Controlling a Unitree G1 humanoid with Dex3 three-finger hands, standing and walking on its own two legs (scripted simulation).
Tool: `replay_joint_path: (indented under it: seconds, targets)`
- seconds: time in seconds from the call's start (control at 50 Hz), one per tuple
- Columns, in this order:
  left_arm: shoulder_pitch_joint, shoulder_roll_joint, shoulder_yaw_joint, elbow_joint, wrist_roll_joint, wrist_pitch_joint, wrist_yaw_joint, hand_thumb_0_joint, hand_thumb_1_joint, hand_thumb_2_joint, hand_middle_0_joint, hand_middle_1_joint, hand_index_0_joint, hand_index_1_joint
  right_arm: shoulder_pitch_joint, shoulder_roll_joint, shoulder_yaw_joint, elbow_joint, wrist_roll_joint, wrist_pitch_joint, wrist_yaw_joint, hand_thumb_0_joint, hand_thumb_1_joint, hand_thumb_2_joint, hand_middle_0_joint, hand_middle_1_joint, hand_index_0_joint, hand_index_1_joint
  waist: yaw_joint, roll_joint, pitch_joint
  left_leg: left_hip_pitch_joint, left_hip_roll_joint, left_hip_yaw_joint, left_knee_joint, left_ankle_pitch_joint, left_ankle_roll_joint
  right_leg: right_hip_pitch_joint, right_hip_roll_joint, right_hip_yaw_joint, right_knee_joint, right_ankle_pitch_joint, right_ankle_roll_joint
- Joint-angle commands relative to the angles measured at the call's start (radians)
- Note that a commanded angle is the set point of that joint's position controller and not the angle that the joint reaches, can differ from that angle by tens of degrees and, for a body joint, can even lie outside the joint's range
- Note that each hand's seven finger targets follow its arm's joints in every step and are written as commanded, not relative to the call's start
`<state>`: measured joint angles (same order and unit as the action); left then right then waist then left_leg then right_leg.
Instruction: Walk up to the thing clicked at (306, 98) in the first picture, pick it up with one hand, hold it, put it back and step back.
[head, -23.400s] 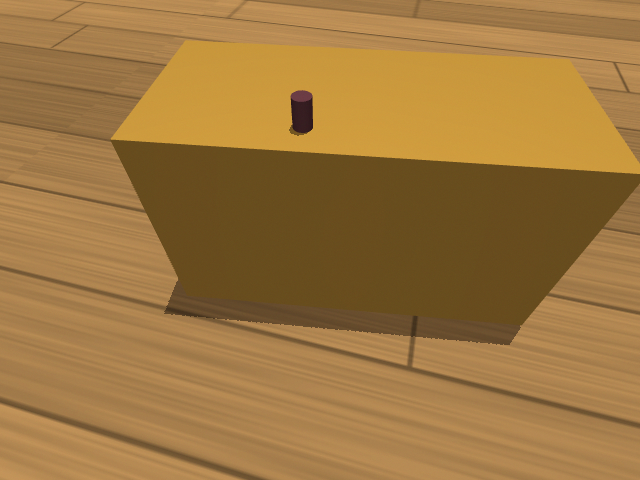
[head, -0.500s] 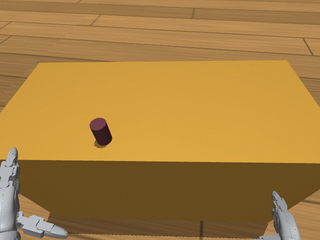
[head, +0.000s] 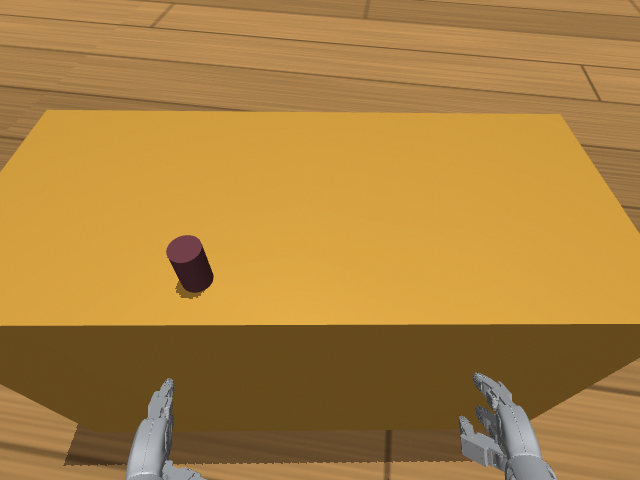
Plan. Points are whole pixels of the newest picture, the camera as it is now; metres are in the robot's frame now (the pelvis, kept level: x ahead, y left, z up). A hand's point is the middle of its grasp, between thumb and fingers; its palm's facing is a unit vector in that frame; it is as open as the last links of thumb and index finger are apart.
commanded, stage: home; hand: left
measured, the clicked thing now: (191, 264) +0.41 +0.22 -0.03
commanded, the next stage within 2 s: none
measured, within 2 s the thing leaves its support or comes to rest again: neither
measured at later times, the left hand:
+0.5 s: hand (190, 455) +0.16 +0.19 -0.12, palm faces -0.03 -0.95 -0.31, open 17.6 cm
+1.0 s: hand out of the picture +0.02 +0.26 -0.15, palm faces -0.04 -0.93 -0.37, open 17.5 cm
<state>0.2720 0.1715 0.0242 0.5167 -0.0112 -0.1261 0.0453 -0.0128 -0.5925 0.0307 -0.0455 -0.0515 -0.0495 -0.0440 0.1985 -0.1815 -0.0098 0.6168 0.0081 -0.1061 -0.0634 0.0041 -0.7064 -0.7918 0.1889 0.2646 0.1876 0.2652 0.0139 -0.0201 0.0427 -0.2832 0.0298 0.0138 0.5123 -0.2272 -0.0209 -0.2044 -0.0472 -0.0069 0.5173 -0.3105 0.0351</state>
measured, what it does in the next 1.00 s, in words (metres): stands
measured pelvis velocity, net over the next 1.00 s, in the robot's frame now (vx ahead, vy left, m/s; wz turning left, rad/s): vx -0.01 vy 0.00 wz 0.01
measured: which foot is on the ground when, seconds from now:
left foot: down 0.00-1.00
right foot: down 0.00-1.00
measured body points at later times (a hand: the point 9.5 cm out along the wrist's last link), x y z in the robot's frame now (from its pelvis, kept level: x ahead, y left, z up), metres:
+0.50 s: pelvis +0.01 -0.01 +0.00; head +0.02 -0.01 +0.45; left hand +0.16 +0.24 -0.10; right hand +0.13 -0.26 -0.12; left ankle +0.03 +0.13 -0.73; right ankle -0.02 -0.14 -0.74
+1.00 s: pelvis -0.01 +0.00 +0.01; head -0.01 +0.00 +0.46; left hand +0.03 +0.31 -0.12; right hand +0.05 -0.30 -0.13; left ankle +0.03 +0.13 -0.74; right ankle -0.02 -0.14 -0.74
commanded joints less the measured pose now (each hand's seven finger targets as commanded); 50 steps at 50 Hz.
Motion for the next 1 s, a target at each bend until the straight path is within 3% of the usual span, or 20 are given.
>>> replay_joint_path:
  seconds: [0.0, 0.06, 0.08, 0.12, 0.14, 0.18, 0.2, 0.24, 0.28, 0.3, 0.34, 0.36, 0.38, 0.42, 0.48, 0.54, 0.56, 0.74, 0.86, 0.98]
  targets:
    - [-0.114, 0.121, 0.043, -0.088, 0.001, -0.044, 0.016, 0.000, -0.602, 0.028, -0.044, -0.047, -0.045, -0.046, -0.087, -0.092, -0.015, -0.142, -0.001, -0.035, -0.003, 0.000, -0.897, -0.903, 0.201, 0.301, 0.201, 0.301, 0.002, 0.079, -0.153, 0.120, -0.018, 0.043, -0.080, 0.163, 0.013, -0.011, 0.037, -0.045, -0.090, 0.209, -0.038]
    - [-0.127, 0.153, 0.057, -0.109, -0.002, -0.035, 0.022, 0.000, -0.599, 0.029, -0.044, -0.047, -0.045, -0.046, -0.083, -0.107, -0.024, -0.140, 0.000, -0.023, 0.000, 0.000, -0.896, -0.902, 0.201, 0.301, 0.201, 0.301, 0.010, 0.089, -0.178, 0.130, -0.017, 0.046, -0.086, 0.176, 0.010, 0.020, 0.039, -0.043, -0.099, 0.220, -0.039]
    - [-0.118, 0.252, 0.188, -0.229, 0.000, -0.048, 0.054, 0.000, -0.602, 0.028, -0.043, -0.047, -0.045, -0.045, -0.030, -0.169, -0.049, -0.061, -0.004, -0.009, -0.006, 0.000, -0.896, -0.903, 0.201, 0.301, 0.201, 0.301, 0.046, 0.120, -0.203, 0.140, -0.026, 0.053, -0.076, 0.185, 0.007, 0.041, 0.048, -0.041, -0.093, 0.231, -0.041]
    - [0.003, 0.029, -0.027, -0.070, -0.004, -0.022, 0.031, 0.000, -0.595, 0.032, -0.044, -0.048, -0.046, -0.047, -0.048, -0.129, -0.020, -0.085, 0.000, -0.006, 0.002, 0.000, -0.897, -0.903, 0.201, 0.301, 0.201, 0.301, -0.013, 0.022, -0.098, 0.124, -0.023, 0.057, -0.078, 0.186, 0.015, 0.000, 0.052, -0.046, -0.104, 0.246, -0.031]
    - [-0.066, 0.044, -0.004, -0.127, -0.009, -0.024, 0.037, 0.000, -0.582, 0.039, -0.046, -0.050, -0.046, -0.049, -0.053, -0.137, -0.028, -0.080, 0.002, -0.004, 0.004, 0.000, -0.897, -0.903, 0.201, 0.301, 0.201, 0.301, -0.012, 0.033, -0.102, 0.133, -0.019, 0.053, -0.084, 0.189, 0.014, -0.008, 0.056, -0.049, -0.099, 0.246, -0.034]
    - [-0.083, 0.081, 0.035, -0.079, -0.004, -0.022, 0.043, 0.000, -0.593, 0.032, -0.044, -0.047, -0.045, -0.047, -0.058, -0.145, -0.033, -0.077, 0.005, 0.011, 0.001, 0.000, -0.897, -0.902, 0.201, 0.301, 0.201, 0.301, -0.008, 0.010, -0.104, 0.118, -0.021, 0.052, -0.076, 0.182, 0.017, -0.017, 0.053, -0.046, -0.108, 0.240, -0.031]
    - [-0.140, 0.140, 0.062, -0.185, -0.002, -0.034, 0.047, 0.000, -0.574, 0.043, -0.046, -0.051, -0.047, -0.050, -0.055, -0.150, -0.036, -0.070, 0.004, 0.018, 0.003, 0.000, -0.897, -0.902, 0.201, 0.301, 0.201, 0.301, 0.011, 0.055, -0.129, 0.136, -0.022, 0.052, -0.086, 0.191, 0.012, -0.007, 0.053, -0.046, -0.102, 0.242, -0.035]
    - [-0.054, 0.049, -0.002, -0.065, -0.003, -0.023, 0.036, 0.000, -0.597, 0.030, -0.044, -0.048, -0.045, -0.047, -0.049, -0.146, -0.033, -0.076, 0.002, 0.024, 0.008, 0.000, -0.897, -0.903, 0.201, 0.301, 0.201, 0.301, -0.013, -0.010, -0.116, 0.138, -0.017, 0.049, -0.076, 0.193, 0.017, -0.018, 0.057, -0.050, -0.100, 0.245, -0.031]
    - [-0.157, 0.101, 0.027, -0.155, -0.002, -0.031, 0.043, 0.000, -0.578, 0.041, -0.046, -0.050, -0.046, -0.049, -0.050, -0.155, -0.038, -0.070, 0.003, 0.028, 0.006, 0.000, -0.897, -0.902, 0.201, 0.301, 0.201, 0.301, -0.006, 0.010, -0.145, 0.149, -0.016, 0.046, -0.074, 0.206, 0.015, -0.011, 0.057, -0.049, -0.093, 0.257, -0.031]
    - [-0.104, 0.093, 0.032, -0.087, 0.000, -0.024, 0.045, 0.000, -0.595, 0.031, -0.044, -0.047, -0.045, -0.047, -0.050, -0.155, -0.041, -0.075, 0.004, 0.033, 0.005, 0.000, -0.897, -0.902, 0.201, 0.301, 0.201, 0.301, -0.005, -0.009, -0.156, 0.145, -0.018, 0.048, -0.066, 0.224, 0.018, 0.001, 0.054, -0.045, -0.091, 0.280, -0.029]
    - [-0.130, 0.110, 0.030, -0.126, 0.003, -0.023, 0.046, 0.000, -0.578, 0.041, -0.046, -0.050, -0.047, -0.049, -0.052, -0.156, -0.041, -0.074, 0.003, 0.040, 0.001, 0.000, -0.897, -0.903, 0.201, 0.301, 0.201, 0.301, -0.002, 0.007, -0.195, 0.171, -0.023, 0.054, -0.056, 0.267, 0.020, 0.014, 0.048, -0.037, -0.082, 0.339, -0.024]
    - [-0.190, 0.128, 0.039, -0.173, 0.001, -0.029, 0.049, 0.000, -0.589, 0.034, -0.045, -0.048, -0.045, -0.047, -0.044, -0.156, -0.040, -0.071, 0.002, 0.044, -0.001, 0.000, -0.896, -0.902, 0.201, 0.301, 0.201, 0.301, -0.015, 0.001, -0.188, 0.178, -0.021, 0.053, -0.056, 0.270, 0.020, 0.004, 0.050, -0.040, -0.081, 0.341, -0.022]
    - [-0.031, 0.344, 0.070, 0.075, 0.069, 0.014, 0.027, 0.000, -0.611, 0.005, -0.039, -0.041, -0.041, -0.040, -0.004, -0.311, -0.082, 0.036, -0.068, 0.051, 0.026, 0.000, -0.897, -0.903, 0.201, 0.301, 0.201, 0.301, -0.013, 0.043, -0.203, 0.187, 0.079, -0.030, 0.022, 0.448, 0.049, 0.008, -0.057, 0.028, -0.017, 0.465, -0.047]
    - [-0.006, 0.333, 0.065, 0.102, 0.064, 0.041, 0.012, 0.000, -0.606, 0.024, -0.043, -0.045, -0.044, -0.044, -0.011, -0.303, -0.079, 0.055, -0.053, 0.059, 0.048, 0.000, -0.897, -0.902, 0.201, 0.301, 0.201, 0.301, -0.001, 0.050, -0.234, 0.178, 0.082, -0.038, 0.034, 0.488, 0.063, 0.048, -0.067, 0.028, -0.012, 0.489, -0.053]
    - [-0.083, 0.318, 0.033, 0.167, 0.045, 0.051, -0.005, 0.000, -0.563, 0.050, -0.047, -0.054, -0.049, -0.053, -0.028, -0.287, -0.058, 0.114, -0.038, 0.061, 0.062, 0.000, -0.897, -0.903, 0.201, 0.301, 0.201, 0.301, -0.014, -0.001, -0.147, 0.111, 0.079, -0.048, -0.019, 0.294, 0.056, 0.014, -0.062, 0.031, -0.056, 0.328, -0.053]
    - [-0.116, 0.342, 0.015, 0.245, 0.048, 0.056, -0.014, 0.000, -0.593, 0.033, -0.044, -0.049, -0.046, -0.047, -0.054, -0.293, -0.048, 0.173, -0.037, 0.071, 0.071, 0.000, -0.897, -0.903, 0.201, 0.301, 0.201, 0.301, -0.023, -0.005, -0.065, 0.083, 0.074, -0.063, -0.067, 0.173, 0.047, -0.025, -0.065, 0.048, -0.126, 0.205, -0.057]
    - [-0.119, 0.350, 0.013, 0.269, 0.048, 0.058, -0.017, 0.000, -0.580, 0.041, -0.046, -0.051, -0.047, -0.049, -0.055, -0.305, -0.047, 0.193, -0.036, 0.071, 0.072, 0.000, -0.897, -0.903, 0.201, 0.301, 0.201, 0.301, -0.023, 0.003, -0.068, 0.104, 0.079, -0.069, -0.068, 0.199, 0.048, -0.016, -0.065, 0.053, -0.131, 0.217, -0.058]
    - [-0.146, 0.410, -0.004, 0.445, 0.039, 0.084, -0.032, 0.000, -0.584, 0.038, -0.045, -0.049, -0.046, -0.048, -0.083, -0.364, -0.029, 0.343, -0.032, 0.078, 0.071, 0.000, -0.896, -0.903, 0.201, 0.301, 0.201, 0.301, -0.018, 0.049, -0.024, 0.092, 0.083, -0.100, -0.181, 0.035, 0.037, 0.017, -0.061, 0.063, -0.205, 0.059, -0.063]
    - [-0.139, 0.429, -0.009, 0.515, 0.032, 0.086, -0.031, 0.000, -0.580, 0.039, -0.046, -0.049, -0.046, -0.048, -0.083, -0.382, -0.022, 0.399, -0.029, 0.081, 0.068, 0.000, -0.896, -0.903, 0.201, 0.301, 0.201, 0.301, -0.014, 0.029, -0.036, 0.129, 0.088, -0.100, -0.187, 0.063, 0.041, 0.030, -0.075, 0.077, -0.240, 0.084, -0.059]
    - [-0.130, 0.426, -0.007, 0.550, 0.031, 0.092, -0.032, 0.000, -0.571, 0.045, -0.047, -0.050, -0.047, -0.050, -0.084, -0.394, -0.020, 0.424, -0.029, 0.082, 0.066, 0.000, -0.896, -0.903, 0.201, 0.301, 0.201, 0.301, -0.011, 0.042, -0.011, 0.108, 0.089, -0.112, -0.217, 0.007, 0.038, 0.028, -0.069, 0.072, -0.250, 0.055, -0.056]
